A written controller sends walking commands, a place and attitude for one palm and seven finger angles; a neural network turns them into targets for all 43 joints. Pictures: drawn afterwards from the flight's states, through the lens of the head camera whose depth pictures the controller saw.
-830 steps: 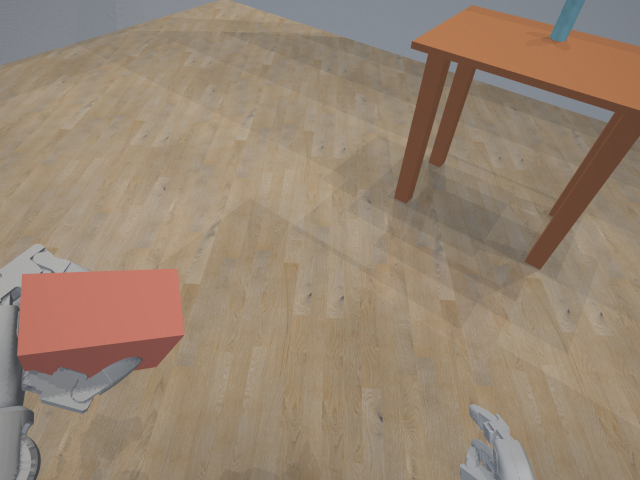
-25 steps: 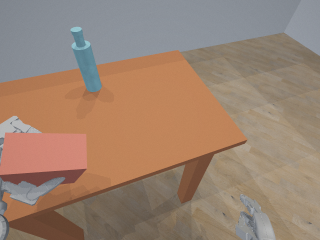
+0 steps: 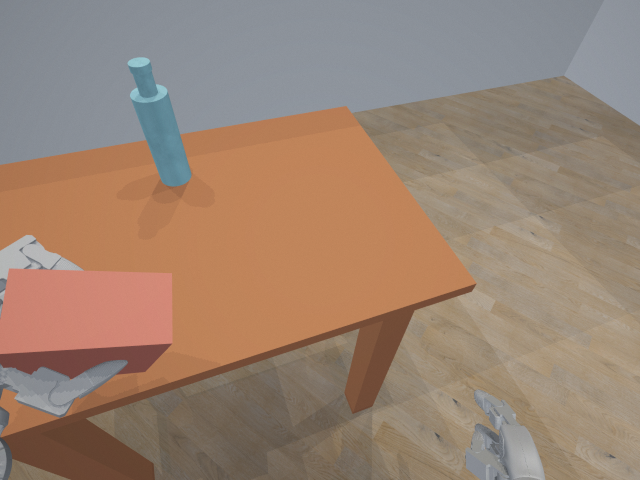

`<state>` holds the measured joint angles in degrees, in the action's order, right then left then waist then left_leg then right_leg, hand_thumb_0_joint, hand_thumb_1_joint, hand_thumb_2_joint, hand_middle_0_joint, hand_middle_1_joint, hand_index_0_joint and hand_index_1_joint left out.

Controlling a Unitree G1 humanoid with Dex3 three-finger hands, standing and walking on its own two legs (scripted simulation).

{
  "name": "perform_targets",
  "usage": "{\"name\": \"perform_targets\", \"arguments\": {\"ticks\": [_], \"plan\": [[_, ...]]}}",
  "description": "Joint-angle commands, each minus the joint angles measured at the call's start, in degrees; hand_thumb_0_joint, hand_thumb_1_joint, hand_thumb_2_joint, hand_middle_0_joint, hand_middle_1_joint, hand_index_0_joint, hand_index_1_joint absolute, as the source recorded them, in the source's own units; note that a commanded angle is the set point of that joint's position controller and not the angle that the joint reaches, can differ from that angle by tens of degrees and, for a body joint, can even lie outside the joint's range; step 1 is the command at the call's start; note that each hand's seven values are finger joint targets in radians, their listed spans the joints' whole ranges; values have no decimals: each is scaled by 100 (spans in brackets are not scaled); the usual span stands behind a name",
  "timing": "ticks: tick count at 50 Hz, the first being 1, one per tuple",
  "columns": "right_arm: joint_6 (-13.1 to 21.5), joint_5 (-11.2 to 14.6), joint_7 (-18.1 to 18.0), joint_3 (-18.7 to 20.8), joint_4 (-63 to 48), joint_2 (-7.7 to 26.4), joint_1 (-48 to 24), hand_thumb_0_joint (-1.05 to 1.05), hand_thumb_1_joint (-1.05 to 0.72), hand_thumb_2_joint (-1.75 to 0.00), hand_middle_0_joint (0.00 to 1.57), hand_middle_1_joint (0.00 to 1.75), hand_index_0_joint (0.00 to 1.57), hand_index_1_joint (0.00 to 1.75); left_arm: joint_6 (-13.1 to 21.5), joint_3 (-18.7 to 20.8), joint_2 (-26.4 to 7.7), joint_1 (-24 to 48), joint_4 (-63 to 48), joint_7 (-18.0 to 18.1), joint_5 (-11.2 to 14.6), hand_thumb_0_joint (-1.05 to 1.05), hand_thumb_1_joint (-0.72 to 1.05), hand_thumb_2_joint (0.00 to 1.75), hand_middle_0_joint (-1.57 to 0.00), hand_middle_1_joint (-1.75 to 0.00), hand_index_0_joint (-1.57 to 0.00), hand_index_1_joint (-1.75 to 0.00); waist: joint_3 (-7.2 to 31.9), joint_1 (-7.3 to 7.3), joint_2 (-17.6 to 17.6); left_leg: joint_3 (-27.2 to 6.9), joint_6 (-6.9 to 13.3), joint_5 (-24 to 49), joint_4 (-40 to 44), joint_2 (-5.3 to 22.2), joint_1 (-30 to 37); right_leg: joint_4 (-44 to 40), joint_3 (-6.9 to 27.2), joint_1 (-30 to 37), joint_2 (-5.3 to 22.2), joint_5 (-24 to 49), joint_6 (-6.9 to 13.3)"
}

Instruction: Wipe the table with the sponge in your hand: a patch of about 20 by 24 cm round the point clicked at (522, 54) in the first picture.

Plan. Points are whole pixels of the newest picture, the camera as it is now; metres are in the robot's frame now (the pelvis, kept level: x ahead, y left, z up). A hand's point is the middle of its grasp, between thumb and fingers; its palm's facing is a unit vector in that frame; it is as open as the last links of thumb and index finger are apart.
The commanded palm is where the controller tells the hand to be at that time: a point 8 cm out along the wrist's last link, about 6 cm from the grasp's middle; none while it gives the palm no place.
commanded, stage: shuffle to correct the standing spot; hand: left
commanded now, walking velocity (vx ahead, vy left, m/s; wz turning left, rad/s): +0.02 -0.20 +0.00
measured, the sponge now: (113, 329) +0.22 +0.21 +0.14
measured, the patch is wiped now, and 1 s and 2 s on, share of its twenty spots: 0.00 0.00 0.00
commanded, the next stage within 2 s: come to a stop and stand still in 0.18 s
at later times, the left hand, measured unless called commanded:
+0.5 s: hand (33, 253) +0.25 +0.27 +0.21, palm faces +0.46 -0.73 -0.51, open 10.0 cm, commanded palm +0.15 +0.26 +0.18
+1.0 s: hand (60, 318) +0.21 +0.24 +0.18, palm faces +0.38 -0.85 -0.37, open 10.0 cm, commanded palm +0.15 +0.27 +0.18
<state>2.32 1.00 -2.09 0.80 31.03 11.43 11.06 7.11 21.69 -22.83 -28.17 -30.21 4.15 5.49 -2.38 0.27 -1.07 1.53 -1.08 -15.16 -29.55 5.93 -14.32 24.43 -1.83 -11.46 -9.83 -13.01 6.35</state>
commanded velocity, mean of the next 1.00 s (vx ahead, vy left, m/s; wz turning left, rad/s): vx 0.01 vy -0.05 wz -0.02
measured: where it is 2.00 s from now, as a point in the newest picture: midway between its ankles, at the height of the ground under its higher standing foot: outside the picture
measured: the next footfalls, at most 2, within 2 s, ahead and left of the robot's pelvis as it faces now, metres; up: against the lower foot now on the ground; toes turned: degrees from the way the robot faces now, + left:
right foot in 0.52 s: +0.08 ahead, -0.09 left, +0.00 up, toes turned -2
left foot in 0.78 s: +0.06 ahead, +0.10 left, +0.00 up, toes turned -3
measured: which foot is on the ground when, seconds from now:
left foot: down 0.00-0.52, up 0.54-0.76, down 0.78-1.00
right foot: down 0.00-0.42, up 0.44-0.50, down 0.52-1.00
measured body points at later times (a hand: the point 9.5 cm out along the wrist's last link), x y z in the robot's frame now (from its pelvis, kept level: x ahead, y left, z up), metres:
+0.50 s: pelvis -0.02 -0.02 -0.01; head +0.03 -0.02 +0.43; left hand +0.22 +0.31 +0.23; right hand +0.15 -0.25 -0.10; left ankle +0.01 +0.17 -0.73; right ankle +0.02 -0.07 -0.72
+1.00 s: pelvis -0.03 +0.01 +0.00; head -0.04 +0.00 +0.45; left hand +0.18 +0.28 +0.20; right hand +0.13 -0.23 -0.08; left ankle +0.02 +0.10 -0.73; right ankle +0.04 -0.09 -0.73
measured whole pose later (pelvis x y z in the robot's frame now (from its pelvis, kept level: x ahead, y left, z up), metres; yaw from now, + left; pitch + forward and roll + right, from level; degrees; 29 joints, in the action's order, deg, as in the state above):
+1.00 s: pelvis -0.03 +0.01 +0.00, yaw -4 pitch -4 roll +1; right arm 8.0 1.5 -0.3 -0.4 34.0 12.1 13.6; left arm 11.2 20.5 -19.7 -18.4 -22.6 5.4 0.2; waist -2.6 2.2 -0.2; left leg 3.4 2.2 -16.9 -32.4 -0.7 -14.0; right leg 30.0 -1.6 -16.3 -1.5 -9.4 2.2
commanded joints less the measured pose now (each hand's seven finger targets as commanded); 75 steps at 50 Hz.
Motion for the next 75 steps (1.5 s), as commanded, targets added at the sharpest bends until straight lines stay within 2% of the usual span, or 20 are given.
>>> {"name": "perform_targets", "arguments": {"ticks": [1,10,18,19,20,21,23,25,27,29,33,37,41,43,47,50,53,58,68,75], "plan": [[305,-2,-71,243,-904,714,-503,0,-90,-90,20,30,20,30,411,550,-896,579,-1362,128,19,0,10,130,-120,-160,-120,-160,695,-53,583,-241,433,334,334,192,824,-676,943,-448,1118,946,-1099],[283,77,-29,263,-913,679,-400,0,-90,-90,20,30,20,30,272,605,-940,430,-1103,126,-6,0,10,130,-120,-160,-120,-160,747,-25,212,-97,332,39,-51,-46,684,-958,1235,-383,1284,614,-880],[292,67,8,231,-882,683,-489,0,-90,-90,20,30,20,30,365,598,-898,620,-1105,184,-48,0,10,130,-120,-160,-120,-160,704,-16,491,5,368,170,226,-4,708,-850,1144,-132,1146,1242,-1316],[938,-89,-74,522,-40,722,1101,0,-90,-90,20,30,20,30,912,3792,-5307,5976,-1715,111,-708,0,10,130,-120,-160,-120,-160,-170,-197,-418,1014,348,-29,589,129,913,-185,329,-1265,593,3651,-2498],[932,18,-35,635,34,803,517,0,-90,-90,20,30,20,30,769,2349,-3206,4318,337,6,-220,0,10,130,-120,-160,-120,-160,462,-323,2094,-519,878,871,310,1268,1516,2550,464,-2156,1325,2437,-1406],[686,-132,145,476,-593,704,-258,0,-90,-90,20,30,20,30,626,1574,-1979,2933,-70,39,-163,0,10,130,-120,-160,-120,-160,967,28,2685,-1540,1320,1536,337,1754,999,4109,954,-1735,1234,-53,-971],[732,-25,280,490,-622,807,-310,0,-90,-90,20,30,20,30,717,874,-1208,2282,377,-294,-255,0,10,130,-120,-160,-120,-160,942,300,2613,-245,1051,1901,212,1177,822,2269,958,-1433,1387,-1462,-844],[679,239,520,391,-900,632,-10,0,-90,-90,20,30,20,30,588,513,-623,548,177,-258,-143,0,10,130,-120,-160,-120,-160,1183,422,1164,639,416,942,-1346,145,-206,240,599,510,1238,660,-694],[646,274,518,357,-1131,547,-60,0,-90,-90,20,30,20,30,524,575,-1121,183,-725,-168,-155,0,10,130,-120,-160,-120,-160,1565,377,-2504,346,140,-1661,-3458,-851,-1520,-518,2274,1539,2295,2691,-236],[745,219,373,328,-953,658,5,0,-90,-90,20,30,20,30,516,728,-993,288,-704,-111,-13,0,10,130,-120,-160,-120,-160,1079,228,-2756,-156,40,-1151,-3804,-598,-1325,-823,1762,394,2131,1345,-250],[737,103,96,122,-655,470,-340,0,-90,-90,20,30,20,30,681,1413,-1397,545,-800,213,-72,0,10,130,-120,-160,-120,-160,667,119,-882,-109,26,-1088,-2308,-455,-771,-887,1780,-704,2257,271,338],[935,-95,-46,78,-453,478,-206,0,-90,-90,20,30,20,30,833,1087,-1210,1189,-866,447,-234,0,10,130,-120,-160,-120,-160,821,96,795,123,241,-302,676,-724,791,-720,1408,-882,1719,-1202,-93],[962,50,38,179,-559,788,-212,0,-90,-90,20,30,20,30,829,569,-886,1619,-688,282,-369,0,10,130,-120,-160,-120,-160,889,270,1297,-953,828,150,1170,528,637,878,456,-570,976,-508,-718],[908,94,111,121,-656,699,-362,0,-90,-90,20,30,20,30,822,376,-725,1630,-660,188,-484,0,10,130,-120,-160,-120,-160,476,210,1779,-964,810,-2454,1797,456,-1100,1047,273,365,968,-578,-644],[878,101,167,134,-663,722,-290,0,-90,-90,20,30,20,30,753,269,-679,1633,-369,180,-545,0,10,130,-120,-160,-120,-160,225,178,84,-521,571,-2050,1033,-3,-1180,-18,453,467,1110,-712,-621],[814,53,117,147,-568,734,-233,0,-90,-90,20,30,20,30,634,554,-919,1303,-90,157,-427,0,10,130,-120,-160,-120,-160,-7,107,-926,-36,329,-1354,-474,-658,-37,-1413,1442,-1338,1750,-2377,-196],[823,6,68,31,-530,587,-261,0,-90,-90,20,30,20,30,616,436,-787,1398,-301,176,-326,0,10,130,-120,-160,-120,-160,331,9,-552,-76,312,-637,-403,-654,554,-1268,1482,-1543,2028,-2169,1],[876,23,56,25,-690,704,-411,0,-90,-90,20,30,20,30,820,493,-827,1593,-902,266,-421,0,10,130,-120,-160,-120,-160,519,156,1288,-1223,603,-1938,1770,305,-643,389,438,142,1016,-752,-544],[938,6,146,117,-615,746,-233,0,-90,-90,20,30,20,30,783,205,-554,1389,-396,225,-459,0,10,130,-120,-160,-120,-160,309,98,375,-779,354,-789,1219,-91,-322,-401,665,150,1216,-355,-417],[866,25,137,124,-619,710,-434,0,-90,-90,20,30,20,30,797,568,-960,1038,-875,272,-367,0,10,130,-120,-160,-120,-160,1126,92,404,-634,120,2042,714,-66,586,-4,524,569,1364,1648,-403]]}}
